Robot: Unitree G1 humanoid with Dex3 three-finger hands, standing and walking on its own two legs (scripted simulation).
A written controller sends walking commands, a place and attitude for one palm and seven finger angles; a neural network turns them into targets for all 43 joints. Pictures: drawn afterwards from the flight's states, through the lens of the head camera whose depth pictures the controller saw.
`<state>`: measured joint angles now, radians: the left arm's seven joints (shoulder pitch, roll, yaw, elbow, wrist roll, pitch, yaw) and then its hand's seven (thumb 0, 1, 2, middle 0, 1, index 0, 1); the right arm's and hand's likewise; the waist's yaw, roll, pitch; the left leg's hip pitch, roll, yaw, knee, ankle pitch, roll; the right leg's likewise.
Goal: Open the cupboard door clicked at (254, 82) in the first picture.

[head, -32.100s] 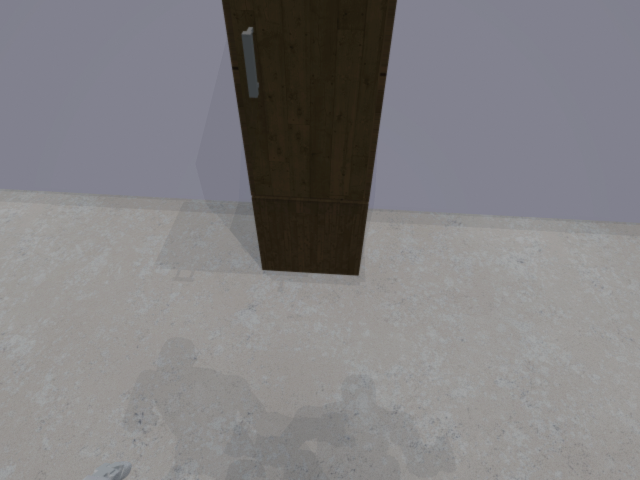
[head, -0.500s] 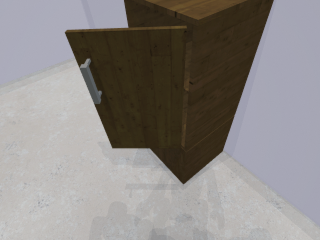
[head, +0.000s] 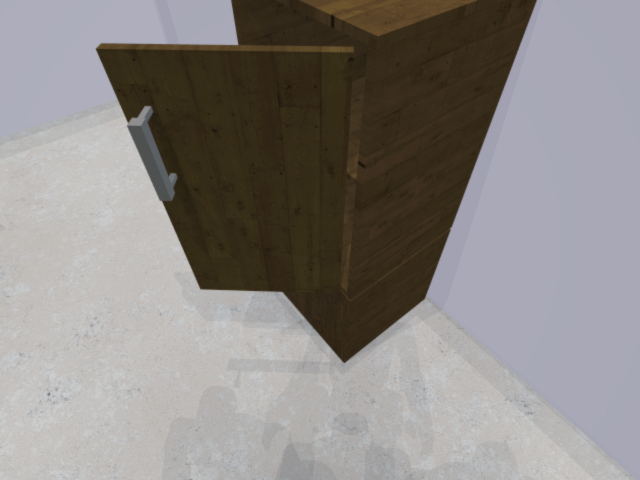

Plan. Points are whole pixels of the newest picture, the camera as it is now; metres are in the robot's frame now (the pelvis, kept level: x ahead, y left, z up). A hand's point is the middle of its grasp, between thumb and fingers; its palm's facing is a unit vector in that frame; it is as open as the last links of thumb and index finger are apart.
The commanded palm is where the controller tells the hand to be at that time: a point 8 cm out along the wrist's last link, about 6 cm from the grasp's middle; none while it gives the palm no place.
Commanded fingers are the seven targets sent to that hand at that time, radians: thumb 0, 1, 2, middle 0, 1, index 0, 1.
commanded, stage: look again from close up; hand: left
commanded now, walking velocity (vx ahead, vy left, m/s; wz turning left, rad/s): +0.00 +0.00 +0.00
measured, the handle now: (157, 155) +0.56 +0.30 +0.09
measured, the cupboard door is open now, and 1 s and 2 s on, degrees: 49 49 49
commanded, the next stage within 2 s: shuffle to correct the standing spot in 0.14 s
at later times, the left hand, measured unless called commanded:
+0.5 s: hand out of the picture +0.01 +0.18 -0.18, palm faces +0.09 -0.97 -0.22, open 7.4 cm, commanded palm none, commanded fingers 0.00 0.90 0.90 -0.20 -0.30 -0.20 -0.30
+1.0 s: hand out of the picture +0.02 +0.23 -0.16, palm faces +0.10 -0.96 -0.26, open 7.4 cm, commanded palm none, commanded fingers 0.00 0.90 0.90 -0.20 -0.30 -0.20 -0.30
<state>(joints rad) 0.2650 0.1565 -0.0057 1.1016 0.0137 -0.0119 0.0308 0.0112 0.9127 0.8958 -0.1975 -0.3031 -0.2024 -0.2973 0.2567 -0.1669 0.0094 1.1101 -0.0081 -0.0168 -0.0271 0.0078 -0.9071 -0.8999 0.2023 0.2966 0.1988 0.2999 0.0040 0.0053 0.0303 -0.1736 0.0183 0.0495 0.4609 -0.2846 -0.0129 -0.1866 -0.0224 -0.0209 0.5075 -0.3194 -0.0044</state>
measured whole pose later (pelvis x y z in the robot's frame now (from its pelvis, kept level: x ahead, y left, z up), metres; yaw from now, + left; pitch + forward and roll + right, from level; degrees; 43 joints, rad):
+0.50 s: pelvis +0.01 +0.00 +0.00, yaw +2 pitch +0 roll +0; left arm 0.28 0.15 0.02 1.07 0.02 -0.01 0.04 0.01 0.90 0.90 -0.20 -0.30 -0.20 -0.30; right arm 0.26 -0.18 -0.01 1.09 -0.01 0.02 -0.03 0.01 -0.91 -0.90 0.20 0.30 0.20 0.30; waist 0.02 0.01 0.03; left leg -0.21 0.02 0.05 0.54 -0.32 -0.02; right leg -0.19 -0.03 -0.05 0.54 -0.35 -0.01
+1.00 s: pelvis +0.01 +0.05 +0.00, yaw +1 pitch +1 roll +3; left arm 0.30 0.14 0.03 1.00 0.03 -0.02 0.04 0.01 0.90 0.90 -0.20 -0.30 -0.20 -0.30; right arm 0.22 -0.20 -0.04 1.00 -0.02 0.06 0.01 0.01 -0.91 -0.90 0.20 0.30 0.20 0.30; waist 0.04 -0.01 0.04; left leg -0.48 0.00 0.04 1.04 -0.39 -0.03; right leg -0.19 -0.12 -0.11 0.52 -0.34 0.00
